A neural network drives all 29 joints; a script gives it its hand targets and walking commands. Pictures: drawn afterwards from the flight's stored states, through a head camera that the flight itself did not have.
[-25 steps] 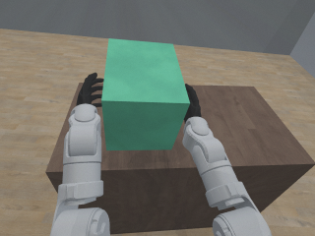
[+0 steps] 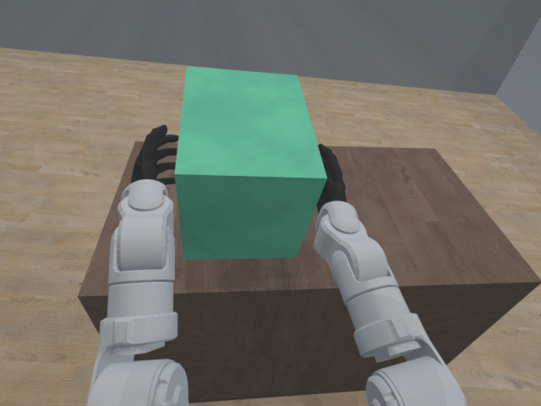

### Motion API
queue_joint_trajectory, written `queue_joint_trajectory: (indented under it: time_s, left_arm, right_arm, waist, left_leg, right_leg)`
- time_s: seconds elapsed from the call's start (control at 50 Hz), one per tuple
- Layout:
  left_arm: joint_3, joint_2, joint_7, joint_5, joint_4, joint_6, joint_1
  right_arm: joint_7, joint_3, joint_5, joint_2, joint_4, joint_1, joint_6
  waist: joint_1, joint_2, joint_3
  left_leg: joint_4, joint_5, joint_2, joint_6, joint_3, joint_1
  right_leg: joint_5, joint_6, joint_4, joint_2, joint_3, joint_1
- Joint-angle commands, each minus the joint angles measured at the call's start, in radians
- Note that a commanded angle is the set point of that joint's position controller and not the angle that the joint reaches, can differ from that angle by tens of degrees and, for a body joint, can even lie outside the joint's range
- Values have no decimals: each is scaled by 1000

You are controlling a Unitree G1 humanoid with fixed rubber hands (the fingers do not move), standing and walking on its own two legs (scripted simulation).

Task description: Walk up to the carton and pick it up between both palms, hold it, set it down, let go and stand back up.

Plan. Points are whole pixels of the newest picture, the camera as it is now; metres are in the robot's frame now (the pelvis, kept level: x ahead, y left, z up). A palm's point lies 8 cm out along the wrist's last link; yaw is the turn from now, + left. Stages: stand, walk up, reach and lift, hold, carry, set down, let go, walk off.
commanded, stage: hold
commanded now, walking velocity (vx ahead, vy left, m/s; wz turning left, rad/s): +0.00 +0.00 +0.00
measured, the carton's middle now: (242, 164) +0.40 +0.01 +0.19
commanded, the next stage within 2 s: none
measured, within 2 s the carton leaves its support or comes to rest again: neither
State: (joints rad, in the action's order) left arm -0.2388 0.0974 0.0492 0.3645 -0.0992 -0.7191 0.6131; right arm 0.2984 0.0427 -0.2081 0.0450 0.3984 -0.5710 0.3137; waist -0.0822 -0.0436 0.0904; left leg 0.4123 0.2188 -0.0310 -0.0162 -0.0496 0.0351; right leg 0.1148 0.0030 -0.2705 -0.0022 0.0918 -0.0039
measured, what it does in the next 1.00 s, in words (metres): stands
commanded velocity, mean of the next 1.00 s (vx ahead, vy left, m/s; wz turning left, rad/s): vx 0.00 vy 0.00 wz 0.00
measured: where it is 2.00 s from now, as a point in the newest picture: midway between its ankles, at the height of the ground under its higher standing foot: outside the picture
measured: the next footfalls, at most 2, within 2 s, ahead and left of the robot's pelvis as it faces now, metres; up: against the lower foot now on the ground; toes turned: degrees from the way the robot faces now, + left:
none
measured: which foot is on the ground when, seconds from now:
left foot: down 0.00-1.00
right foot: down 0.00-1.00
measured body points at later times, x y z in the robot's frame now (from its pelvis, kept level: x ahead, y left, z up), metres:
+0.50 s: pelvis +0.00 +0.00 +0.00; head -0.03 +0.03 +0.45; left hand +0.38 +0.13 +0.18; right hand +0.37 -0.12 +0.16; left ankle +0.02 +0.12 -0.75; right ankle +0.03 -0.12 -0.75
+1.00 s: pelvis -0.01 +0.00 +0.00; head -0.03 +0.02 +0.45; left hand +0.38 +0.14 +0.18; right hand +0.37 -0.12 +0.16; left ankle +0.02 +0.12 -0.75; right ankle +0.03 -0.12 -0.75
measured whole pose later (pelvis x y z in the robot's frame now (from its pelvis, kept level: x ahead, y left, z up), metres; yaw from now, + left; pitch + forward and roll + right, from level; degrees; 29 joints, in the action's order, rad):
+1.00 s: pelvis -0.01 +0.00 +0.00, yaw +0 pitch -9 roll -2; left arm -0.26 0.08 0.05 0.33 -0.18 -0.70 0.65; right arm 0.32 0.03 -0.21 0.05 0.44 -0.61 0.33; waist -0.07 -0.04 0.10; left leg 0.42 0.21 -0.03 -0.02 -0.05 0.04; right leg 0.12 0.00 -0.29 0.00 0.09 0.01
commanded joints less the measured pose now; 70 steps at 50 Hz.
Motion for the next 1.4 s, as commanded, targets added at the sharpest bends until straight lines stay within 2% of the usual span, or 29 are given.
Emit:
queue_joint_trajectory:
  time_s: [0.0,0.42,0.44,0.48,0.56,0.6,0.62,0.68,0.74,0.8,0.86,0.92,0.94,1.02,1.12,1.18,1.24,1.28,1.3,1.38]
  left_arm:
    - [566,659,-157,-184,93,60,635]
    - [556,653,-160,-181,87,61,638]
    - [509,609,-165,-176,4,53,665]
    - [540,635,-162,-191,57,57,674]
    - [533,642,-155,-206,33,65,719]
    - [543,651,-154,-220,48,74,719]
    - [552,652,-150,-224,53,78,739]
    - [584,672,-144,-242,92,85,719]
    - [542,643,-152,-224,43,82,711]
    - [520,626,-163,-211,30,69,664]
    - [525,641,-165,-210,40,71,677]
    - [516,639,-163,-210,24,76,711]
    - [517,643,-160,-212,23,78,728]
    - [513,640,-155,-208,10,83,763]
    - [553,668,-147,-228,42,81,717]
    - [523,650,-154,-215,8,74,731]
    - [512,645,-160,-211,-1,77,735]
    - [497,638,-159,-205,-13,79,733]
    - [521,649,-156,-217,23,83,742]
    - [524,655,-152,-225,9,86,742]
  right_arm:
    - [-106,398,-60,603,-379,-953,-95]
    - [-106,396,-55,607,-374,-954,-96]
    - [-105,387,-49,610,-307,-967,-79]
    - [-107,401,-69,631,-353,-986,-89]
    - [-108,380,-67,626,-333,-1030,-90]
    - [-104,394,-76,641,-363,-1029,-94]
    - [-105,388,-72,637,-347,-1033,-91]
    - [-101,402,-78,639,-372,-1000,-89]
    - [-95,402,-71,650,-358,-996,-79]
    - [-87,404,-71,642,-338,-960,-69]
    - [-87,412,-80,641,-370,-993,-76]
    - [-95,397,-77,651,-356,-1023,-81]
    - [-99,391,-74,650,-334,-1027,-82]
    - [-111,361,-58,653,-298,-1036,-82]
    - [-98,391,-79,642,-334,-1010,-81]
    - [-101,355,-58,630,-284,-1001,-70]
    - [-105,352,-50,642,-302,-1017,-77]
    - [-105,361,-51,645,-302,-1027,-79]
    - [-105,369,-58,656,-314,-1022,-83]
    - [-105,375,-67,654,-329,-1045,-87]
  waist:
    - [-18,104,-524]
    - [-14,97,-522]
    - [12,87,-420]
    - [11,107,-491]
    - [3,114,-513]
    - [1,110,-562]
    - [-7,115,-577]
    - [-23,122,-620]
    - [-7,91,-571]
    - [-6,74,-542]
    - [-2,88,-554]
    - [10,84,-529]
    - [6,100,-518]
    - [8,105,-529]
    - [-10,131,-572]
    - [-13,120,-524]
    - [-2,101,-529]
    - [6,100,-524]
    - [1,113,-555]
    - [1,112,-566]
  left_leg:
    - [-44,-300,63,-23,28,-84]
    - [-51,-278,65,-16,32,-75]
    - [-61,-241,63,-4,35,-49]
    - [-52,-280,61,-7,34,-72]
    - [-43,-270,58,-14,30,-86]
    - [-26,-305,63,-13,29,-91]
    - [-28,-293,60,-15,27,-93]
    - [-7,-360,59,-26,17,-125]
    - [-29,-297,69,-12,30,-79]
    - [-39,-299,73,-7,29,-69]
    - [-31,-328,72,-13,27,-80]
    - [-40,-278,70,-7,27,-62]
    - [-43,-263,68,-9,28,-55]
    - [-56,-214,62,-6,30,-49]
    - [-17,-339,60,-28,21,-103]
    - [-41,-254,60,-19,24,-74]
    - [-50,-231,63,-10,30,-50]
    - [-54,-224,67,-5,33,-36]
    - [-49,-247,65,-10,31,-47]
    - [-29,-287,68,-16,27,-71]
  right_leg:
    - [-159,31,4,-58,-2,-148]
    - [-160,33,4,-55,-4,-154]
    - [-110,29,6,-44,-8,-144]
    - [-137,24,-6,-48,-6,-151]
    - [-97,18,-2,-52,-2,-127]
    - [-146,21,-11,-48,-7,-139]
    - [-137,18,-14,-50,-7,-135]
    - [-192,18,-23,-59,-8,-142]
    - [-170,30,-14,-52,-12,-158]
    - [-209,37,-12,-45,-19,-191]
    - [-205,34,-14,-49,-12,-174]
    - [-147,31,-8,-50,-11,-147]
    - [-121,26,-7,-48,-7,-134]
    - [-66,20,-2,-45,-7,-121]
    - [-155,18,-16,-59,-7,-130]
    - [-77,17,-4,-51,-5,-113]
    - [-79,23,-4,-47,-9,-130]
    - [-86,28,-7,-45,-9,-141]
    - [-106,25,-14,-49,-9,-144]
    - [-120,24,-12,-49,-5,-131]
